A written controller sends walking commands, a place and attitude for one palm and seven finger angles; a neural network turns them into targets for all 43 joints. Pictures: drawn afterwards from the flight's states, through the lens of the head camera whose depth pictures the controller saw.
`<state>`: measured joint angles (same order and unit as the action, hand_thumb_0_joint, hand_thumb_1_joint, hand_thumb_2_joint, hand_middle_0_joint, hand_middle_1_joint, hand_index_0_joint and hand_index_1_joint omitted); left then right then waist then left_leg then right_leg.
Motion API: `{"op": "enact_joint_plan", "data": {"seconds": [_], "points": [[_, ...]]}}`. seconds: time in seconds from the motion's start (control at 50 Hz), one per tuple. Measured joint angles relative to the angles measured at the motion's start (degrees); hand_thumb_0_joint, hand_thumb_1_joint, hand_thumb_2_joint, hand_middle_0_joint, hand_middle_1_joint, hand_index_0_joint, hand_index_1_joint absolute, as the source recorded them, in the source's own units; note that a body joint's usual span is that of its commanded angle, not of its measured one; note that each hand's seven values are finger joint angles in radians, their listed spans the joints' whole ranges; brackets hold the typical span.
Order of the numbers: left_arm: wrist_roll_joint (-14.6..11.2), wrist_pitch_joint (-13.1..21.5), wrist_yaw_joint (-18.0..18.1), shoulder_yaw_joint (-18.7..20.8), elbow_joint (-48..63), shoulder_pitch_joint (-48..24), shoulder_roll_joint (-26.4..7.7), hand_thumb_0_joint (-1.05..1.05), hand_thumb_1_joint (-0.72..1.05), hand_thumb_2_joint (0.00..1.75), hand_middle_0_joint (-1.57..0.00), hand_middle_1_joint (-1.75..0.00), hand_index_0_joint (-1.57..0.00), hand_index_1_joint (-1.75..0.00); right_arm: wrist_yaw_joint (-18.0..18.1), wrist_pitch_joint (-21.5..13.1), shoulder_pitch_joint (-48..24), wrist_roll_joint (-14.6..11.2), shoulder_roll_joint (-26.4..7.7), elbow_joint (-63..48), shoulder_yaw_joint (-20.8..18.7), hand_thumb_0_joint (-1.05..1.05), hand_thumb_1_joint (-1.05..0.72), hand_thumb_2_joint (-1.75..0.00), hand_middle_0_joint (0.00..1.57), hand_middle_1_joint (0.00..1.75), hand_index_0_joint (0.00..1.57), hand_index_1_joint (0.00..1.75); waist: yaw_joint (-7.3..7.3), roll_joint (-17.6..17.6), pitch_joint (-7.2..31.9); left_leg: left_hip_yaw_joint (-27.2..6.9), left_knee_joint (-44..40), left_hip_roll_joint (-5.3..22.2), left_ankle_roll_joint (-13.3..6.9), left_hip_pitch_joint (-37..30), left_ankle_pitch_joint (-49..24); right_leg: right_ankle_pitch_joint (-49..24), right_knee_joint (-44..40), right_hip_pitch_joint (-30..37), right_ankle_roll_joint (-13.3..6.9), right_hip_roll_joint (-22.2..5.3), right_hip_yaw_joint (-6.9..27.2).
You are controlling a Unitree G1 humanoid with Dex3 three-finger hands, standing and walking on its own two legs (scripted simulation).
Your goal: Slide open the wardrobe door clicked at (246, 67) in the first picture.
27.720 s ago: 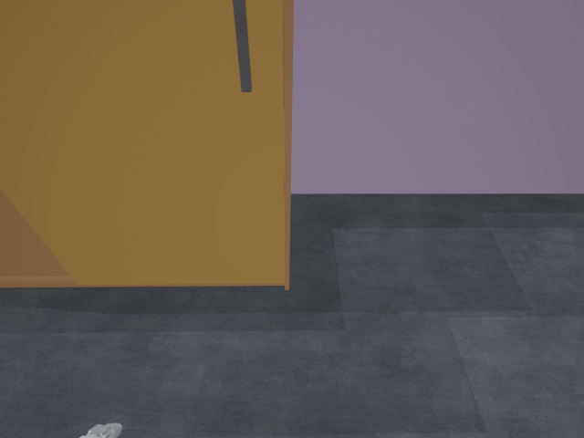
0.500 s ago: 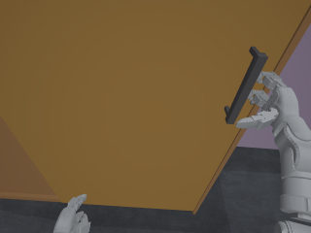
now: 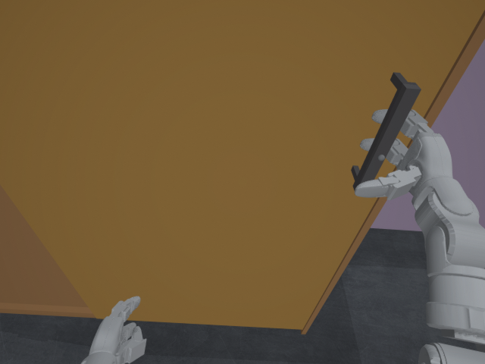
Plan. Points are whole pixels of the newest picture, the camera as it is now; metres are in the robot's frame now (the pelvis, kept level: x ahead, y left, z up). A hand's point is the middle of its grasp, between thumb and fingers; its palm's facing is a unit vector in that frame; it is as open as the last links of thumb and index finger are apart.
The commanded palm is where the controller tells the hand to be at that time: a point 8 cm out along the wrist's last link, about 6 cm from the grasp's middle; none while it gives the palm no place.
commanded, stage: slide the fingers in behind the handle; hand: right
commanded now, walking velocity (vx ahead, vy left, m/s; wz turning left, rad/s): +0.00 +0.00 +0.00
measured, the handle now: (377, 138) +0.43 -0.18 +0.21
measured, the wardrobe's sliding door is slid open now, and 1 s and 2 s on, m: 0.00 0.00 0.00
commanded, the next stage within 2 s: grip the handle and tug to test in 0.92 s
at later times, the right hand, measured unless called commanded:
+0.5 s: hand (374, 161) +0.36 -0.15 +0.21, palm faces +0.03 +1.00 -0.03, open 14.5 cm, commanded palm +0.33 -0.20 +0.22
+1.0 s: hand (373, 162) +0.36 -0.15 +0.21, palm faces +0.02 +1.00 -0.04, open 14.8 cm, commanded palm +0.33 -0.20 +0.22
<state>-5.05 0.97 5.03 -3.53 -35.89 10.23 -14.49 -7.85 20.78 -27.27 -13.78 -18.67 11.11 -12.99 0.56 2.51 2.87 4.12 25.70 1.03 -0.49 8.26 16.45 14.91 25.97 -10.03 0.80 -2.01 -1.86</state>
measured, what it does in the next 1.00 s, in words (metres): stands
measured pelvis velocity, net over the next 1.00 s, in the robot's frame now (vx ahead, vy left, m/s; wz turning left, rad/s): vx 0.02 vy -0.01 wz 0.00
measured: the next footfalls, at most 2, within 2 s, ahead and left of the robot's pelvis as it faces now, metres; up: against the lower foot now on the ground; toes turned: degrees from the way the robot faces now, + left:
none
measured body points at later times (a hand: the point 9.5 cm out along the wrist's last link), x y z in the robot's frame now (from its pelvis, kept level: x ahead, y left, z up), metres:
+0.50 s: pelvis +0.01 +0.00 +0.00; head -0.02 +0.02 +0.45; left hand +0.19 +0.23 -0.08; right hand +0.36 -0.21 +0.22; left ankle -0.03 +0.11 -0.74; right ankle -0.01 -0.13 -0.74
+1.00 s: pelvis +0.02 -0.01 +0.00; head -0.01 +0.01 +0.45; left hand +0.20 +0.22 -0.08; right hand +0.35 -0.21 +0.22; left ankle -0.03 +0.11 -0.74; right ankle -0.01 -0.13 -0.74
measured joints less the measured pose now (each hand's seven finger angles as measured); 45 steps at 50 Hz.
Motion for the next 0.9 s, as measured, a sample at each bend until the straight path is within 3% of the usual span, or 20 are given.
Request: {"op": "enact_joint_plan", "data": {"seconds": [0.2,0.5,0.9], "points": [[-0.2,-0.2,-0.1,0.7,-0.3,1.2,-0.6,0.01,0.90,0.90,-0.20,-0.30,-0.20,-0.30,0.3,0.5,2.8,-0.2,1.1,-4.5,0.6,-0.02,0.50,-0.30,0.30,1.20,0.30,1.20,-0.23,0.3,0.2,-0.1,0.1,0.0,0.0,-0.4,0.4,0.5,0.2,0.3,0.0,0.0,0.0],[0.4,-0.1,-0.5,0.4,0.5,-0.9,0.2,0.01,0.90,0.90,-0.20,-0.30,-0.20,-0.30,4.4,2.6,3.8,1.5,4.0,-8.4,2.2,-0.02,0.50,-0.30,0.29,1.19,0.19,1.17,-0.82,0.3,0.3,0.0,0.6,0.3,0.2,-0.7,0.9,0.8,0.5,0.6,-0.1,0.3,0.0],[0.9,-0.3,-1.2,0.2,1.0,-0.9,0.6,0.01,0.90,0.90,-0.20,-0.30,-0.20,-0.30,5.0,4.0,7.8,1.4,4.7,-14.9,2.6,-0.02,0.50,-0.30,0.25,1.18,0.14,1.13,-0.70,0.4,0.7,-0.5,0.4,0.8,0.8,-1.1,1.5,1.8,0.5,1.2,-0.5,0.7,-0.5]]}}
